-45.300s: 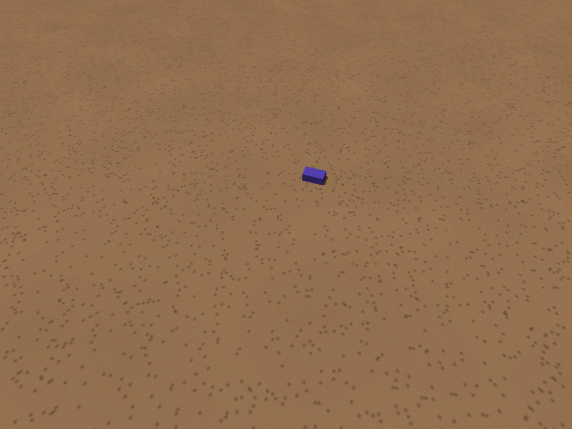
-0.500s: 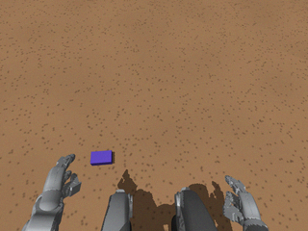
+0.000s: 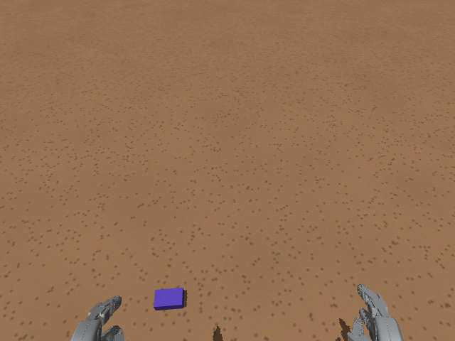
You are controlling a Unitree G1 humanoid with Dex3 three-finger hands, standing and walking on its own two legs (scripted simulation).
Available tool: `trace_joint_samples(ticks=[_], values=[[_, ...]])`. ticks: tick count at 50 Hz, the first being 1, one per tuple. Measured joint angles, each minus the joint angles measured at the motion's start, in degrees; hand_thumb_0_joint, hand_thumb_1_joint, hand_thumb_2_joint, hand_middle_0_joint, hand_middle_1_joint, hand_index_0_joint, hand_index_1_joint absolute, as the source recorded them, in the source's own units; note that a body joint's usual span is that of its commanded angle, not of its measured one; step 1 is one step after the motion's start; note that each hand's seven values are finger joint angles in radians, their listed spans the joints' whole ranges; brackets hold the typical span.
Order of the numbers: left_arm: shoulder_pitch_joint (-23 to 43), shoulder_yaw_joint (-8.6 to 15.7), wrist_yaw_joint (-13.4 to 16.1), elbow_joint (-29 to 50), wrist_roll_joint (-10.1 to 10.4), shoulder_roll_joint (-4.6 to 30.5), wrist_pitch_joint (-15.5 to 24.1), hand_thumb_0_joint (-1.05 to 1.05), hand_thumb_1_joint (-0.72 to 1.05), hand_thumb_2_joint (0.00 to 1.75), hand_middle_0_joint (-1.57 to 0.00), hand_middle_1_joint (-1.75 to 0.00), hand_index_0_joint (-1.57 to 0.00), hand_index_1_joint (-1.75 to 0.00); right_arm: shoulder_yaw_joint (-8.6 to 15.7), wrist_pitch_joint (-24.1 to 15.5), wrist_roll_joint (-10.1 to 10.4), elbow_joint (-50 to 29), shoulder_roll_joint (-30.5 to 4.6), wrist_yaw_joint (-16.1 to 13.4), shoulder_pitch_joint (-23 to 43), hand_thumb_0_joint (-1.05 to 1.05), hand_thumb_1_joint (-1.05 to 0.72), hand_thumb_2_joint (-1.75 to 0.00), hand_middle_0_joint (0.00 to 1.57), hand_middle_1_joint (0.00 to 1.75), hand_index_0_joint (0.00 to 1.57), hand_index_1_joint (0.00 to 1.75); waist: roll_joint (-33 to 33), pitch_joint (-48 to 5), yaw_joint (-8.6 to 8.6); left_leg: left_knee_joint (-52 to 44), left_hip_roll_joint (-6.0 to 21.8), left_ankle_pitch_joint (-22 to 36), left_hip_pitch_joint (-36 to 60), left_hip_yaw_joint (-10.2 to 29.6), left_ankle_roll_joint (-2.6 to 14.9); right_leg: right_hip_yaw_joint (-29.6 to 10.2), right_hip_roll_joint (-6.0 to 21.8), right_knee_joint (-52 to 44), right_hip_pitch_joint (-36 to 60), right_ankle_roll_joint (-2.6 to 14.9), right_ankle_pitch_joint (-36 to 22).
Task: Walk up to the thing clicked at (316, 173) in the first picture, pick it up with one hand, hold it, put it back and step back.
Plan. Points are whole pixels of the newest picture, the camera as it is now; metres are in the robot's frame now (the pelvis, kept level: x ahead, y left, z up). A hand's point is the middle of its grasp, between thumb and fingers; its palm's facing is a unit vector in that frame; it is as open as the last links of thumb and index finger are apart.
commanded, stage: home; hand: left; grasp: from above
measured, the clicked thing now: (169, 298) +0.46 +0.25 -0.69
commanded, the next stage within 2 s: stand in 1.94 s
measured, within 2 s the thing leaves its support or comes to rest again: neither
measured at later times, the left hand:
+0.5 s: hand out of the picture +0.17 +0.17 -0.04, palm faces +0.05 -0.98 -0.20, open 7.4 cm
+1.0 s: hand out of the picture +0.17 +0.17 -0.05, palm faces +0.05 -0.98 -0.20, open 7.4 cm
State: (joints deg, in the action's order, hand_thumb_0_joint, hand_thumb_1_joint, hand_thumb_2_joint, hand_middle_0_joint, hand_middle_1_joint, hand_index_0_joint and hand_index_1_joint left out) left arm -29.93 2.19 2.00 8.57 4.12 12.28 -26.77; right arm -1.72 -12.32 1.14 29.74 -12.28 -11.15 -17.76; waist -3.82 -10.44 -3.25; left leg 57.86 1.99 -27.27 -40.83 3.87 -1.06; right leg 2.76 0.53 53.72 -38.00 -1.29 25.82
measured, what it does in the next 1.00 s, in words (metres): stands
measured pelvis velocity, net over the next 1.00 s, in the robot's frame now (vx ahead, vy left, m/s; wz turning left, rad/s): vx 0.01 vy -0.01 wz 0.00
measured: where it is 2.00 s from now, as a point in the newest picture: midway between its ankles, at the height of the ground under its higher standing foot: outside the picture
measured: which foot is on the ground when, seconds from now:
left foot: down 0.00-1.00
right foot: down 0.00-1.00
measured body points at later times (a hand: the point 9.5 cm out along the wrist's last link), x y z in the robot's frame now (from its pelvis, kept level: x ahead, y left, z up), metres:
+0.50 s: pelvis +0.01 +0.00 +0.00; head +0.03 +0.00 +0.45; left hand +0.16 +0.23 -0.03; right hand +0.16 -0.25 -0.06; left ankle +0.02 +0.13 -0.68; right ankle +0.01 -0.14 -0.68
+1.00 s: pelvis +0.01 -0.01 +0.00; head +0.03 +0.00 +0.45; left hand +0.17 +0.22 -0.03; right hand +0.17 -0.25 -0.06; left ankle +0.02 +0.13 -0.68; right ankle +0.01 -0.14 -0.68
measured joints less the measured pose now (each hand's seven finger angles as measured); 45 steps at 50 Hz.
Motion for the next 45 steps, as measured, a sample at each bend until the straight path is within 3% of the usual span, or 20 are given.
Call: trace_joint_samples(ticks=[10,45], values=[[1.2,0.0,-1.3,-1.4,-0.9,0.1,0.2,0.01,0.9,0.9,-0.2,-0.3,-0.2,-0.3,-0.2,-2.4,-0.8,0.4,0.1,0.2,2.5,0.01,-0.9,-0.9,0.2,0.3,0.2,0.3,1.2,1.4,1.05,-0.2,-0.3,0.0,0.8,0.4,-0.35,0.4,0.3,0.4,0.7,0.29,0.5],[1.3,-0.2,-1.1,-1.4,-0.8,0.2,0.8,0.01,0.9,0.9,-0.2,-0.3,-0.2,-0.3,0.3,-2.1,-0.8,1.7,-0.1,0.4,1.1,0.02,-0.9,-0.9,0.2,0.3,0.2,0.3,1.1,1.4,0.69,-0.5,0.1,-0.8,1.6,0.0,-0.51,-0.1,-0.1,0.4,1.2,0.43,1.2]])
